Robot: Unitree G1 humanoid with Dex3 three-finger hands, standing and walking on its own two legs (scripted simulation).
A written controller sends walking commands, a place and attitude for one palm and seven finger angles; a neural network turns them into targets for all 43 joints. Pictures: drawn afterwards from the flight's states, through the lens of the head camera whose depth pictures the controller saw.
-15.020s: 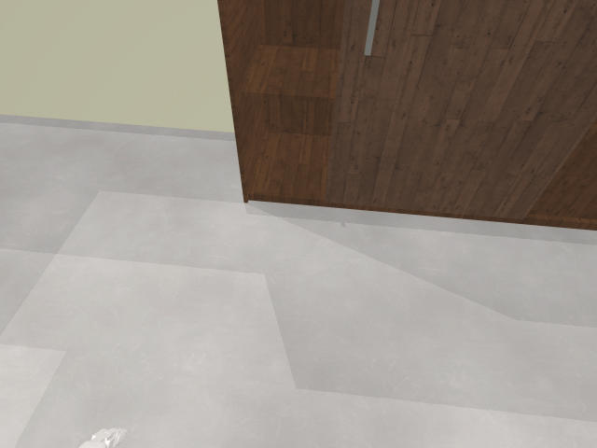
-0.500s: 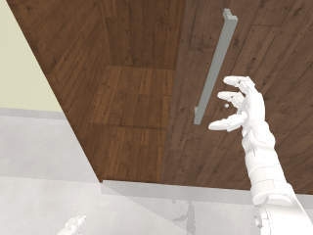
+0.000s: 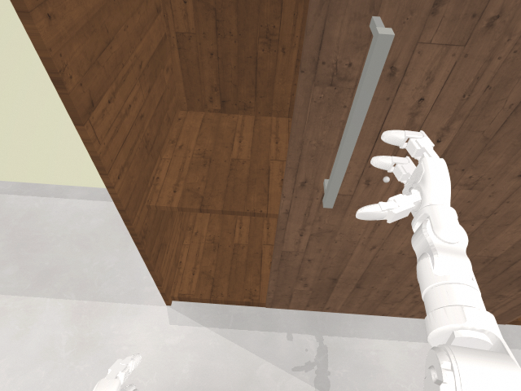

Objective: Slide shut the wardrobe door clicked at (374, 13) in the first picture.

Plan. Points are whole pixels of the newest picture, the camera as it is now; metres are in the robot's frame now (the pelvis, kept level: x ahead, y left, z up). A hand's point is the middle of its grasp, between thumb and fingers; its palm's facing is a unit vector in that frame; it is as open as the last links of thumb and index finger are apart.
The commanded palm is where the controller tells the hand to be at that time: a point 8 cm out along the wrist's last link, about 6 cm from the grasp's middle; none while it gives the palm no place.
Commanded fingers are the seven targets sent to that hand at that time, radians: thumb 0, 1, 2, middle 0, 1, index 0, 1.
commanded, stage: move the hooked fingers beside the handle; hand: right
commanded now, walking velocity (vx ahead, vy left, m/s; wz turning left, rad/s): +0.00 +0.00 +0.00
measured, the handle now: (347, 131) +0.48 -0.07 +0.16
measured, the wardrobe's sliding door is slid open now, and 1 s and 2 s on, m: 0.36 0.36 0.36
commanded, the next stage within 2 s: feel for the door with the fingertips in 0.02 s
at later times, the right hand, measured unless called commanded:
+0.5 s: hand (357, 173) +0.43 -0.10 +0.12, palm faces -0.05 +1.00 -0.01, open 14.0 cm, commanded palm +0.40 -0.15 +0.12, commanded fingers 0.00 0.50 -0.30 0.30 1.20 0.30 1.20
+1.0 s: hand (359, 169) +0.44 -0.10 +0.12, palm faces -0.03 +1.00 +0.00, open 13.6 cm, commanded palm +0.41 -0.16 +0.12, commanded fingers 0.00 0.50 -0.30 0.30 1.20 0.30 1.20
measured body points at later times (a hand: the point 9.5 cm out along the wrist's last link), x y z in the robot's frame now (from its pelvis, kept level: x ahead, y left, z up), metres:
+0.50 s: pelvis +0.01 +0.00 +0.00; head +0.04 +0.01 +0.45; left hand +0.09 +0.24 -0.12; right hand +0.43 -0.15 +0.12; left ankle +0.03 +0.13 -0.73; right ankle -0.04 -0.12 -0.73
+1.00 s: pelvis +0.00 +0.00 +0.00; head +0.03 +0.01 +0.45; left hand +0.08 +0.25 -0.12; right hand +0.44 -0.16 +0.12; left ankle +0.03 +0.13 -0.73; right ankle -0.04 -0.12 -0.73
